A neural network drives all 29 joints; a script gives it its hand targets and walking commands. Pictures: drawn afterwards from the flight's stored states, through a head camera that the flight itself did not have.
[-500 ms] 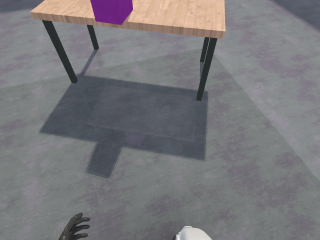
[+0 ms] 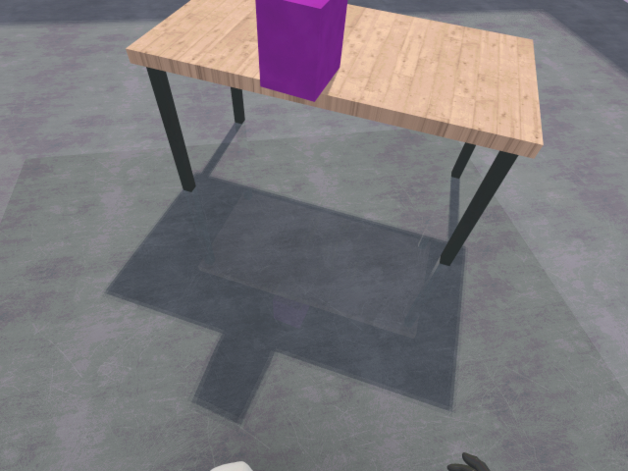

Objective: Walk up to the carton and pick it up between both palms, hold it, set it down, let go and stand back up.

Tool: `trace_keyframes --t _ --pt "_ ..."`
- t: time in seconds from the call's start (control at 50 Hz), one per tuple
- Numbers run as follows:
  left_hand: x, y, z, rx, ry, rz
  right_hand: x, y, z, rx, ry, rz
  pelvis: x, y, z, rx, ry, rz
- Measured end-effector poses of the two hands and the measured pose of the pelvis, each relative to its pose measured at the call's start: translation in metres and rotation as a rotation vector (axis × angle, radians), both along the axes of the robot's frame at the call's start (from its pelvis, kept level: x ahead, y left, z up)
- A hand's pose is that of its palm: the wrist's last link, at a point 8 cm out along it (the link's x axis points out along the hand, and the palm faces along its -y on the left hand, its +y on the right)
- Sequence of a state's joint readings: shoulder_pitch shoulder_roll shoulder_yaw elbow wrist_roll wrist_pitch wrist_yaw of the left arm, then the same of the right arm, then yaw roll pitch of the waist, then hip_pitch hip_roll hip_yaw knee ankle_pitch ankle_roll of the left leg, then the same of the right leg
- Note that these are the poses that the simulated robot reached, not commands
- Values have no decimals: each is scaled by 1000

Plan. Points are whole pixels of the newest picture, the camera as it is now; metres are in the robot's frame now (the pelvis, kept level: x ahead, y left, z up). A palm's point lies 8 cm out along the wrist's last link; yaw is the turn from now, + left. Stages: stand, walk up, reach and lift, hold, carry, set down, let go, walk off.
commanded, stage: walk up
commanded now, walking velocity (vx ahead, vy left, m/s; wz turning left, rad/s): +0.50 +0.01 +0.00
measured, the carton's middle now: (303, 35) +1.13 +0.06 -0.01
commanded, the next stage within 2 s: none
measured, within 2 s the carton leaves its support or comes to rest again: neither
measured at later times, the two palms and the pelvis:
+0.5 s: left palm (195, 326) +0.33 +0.19 -0.10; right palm (514, 435) +0.20 -0.30 -0.15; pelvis +0.24 -0.06 +0.01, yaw +0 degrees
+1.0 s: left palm (166, 309) +0.37 +0.26 -0.14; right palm (426, 242) +0.54 -0.21 -0.12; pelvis +0.43 +0.02 +0.00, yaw -1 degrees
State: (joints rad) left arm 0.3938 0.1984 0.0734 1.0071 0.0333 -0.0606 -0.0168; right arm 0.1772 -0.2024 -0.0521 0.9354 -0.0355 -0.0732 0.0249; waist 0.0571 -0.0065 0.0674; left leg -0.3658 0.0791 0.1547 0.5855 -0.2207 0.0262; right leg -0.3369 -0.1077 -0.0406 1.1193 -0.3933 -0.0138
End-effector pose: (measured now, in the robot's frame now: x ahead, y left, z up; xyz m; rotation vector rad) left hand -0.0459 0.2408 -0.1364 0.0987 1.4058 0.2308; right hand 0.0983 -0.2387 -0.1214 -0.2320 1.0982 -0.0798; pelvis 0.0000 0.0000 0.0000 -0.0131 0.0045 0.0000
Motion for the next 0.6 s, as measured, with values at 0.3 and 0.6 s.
trace_keyframes --t 0.3,0.6 --pt "359 -47 40 -41 -408 -287 -81 -1 11 48 449 -285 141 -23 16 9 0 -3" --pt "308 -43 46 129 -49 -52 222 -67 -16 78 170 -84 283 -62 19 51 -15 6"
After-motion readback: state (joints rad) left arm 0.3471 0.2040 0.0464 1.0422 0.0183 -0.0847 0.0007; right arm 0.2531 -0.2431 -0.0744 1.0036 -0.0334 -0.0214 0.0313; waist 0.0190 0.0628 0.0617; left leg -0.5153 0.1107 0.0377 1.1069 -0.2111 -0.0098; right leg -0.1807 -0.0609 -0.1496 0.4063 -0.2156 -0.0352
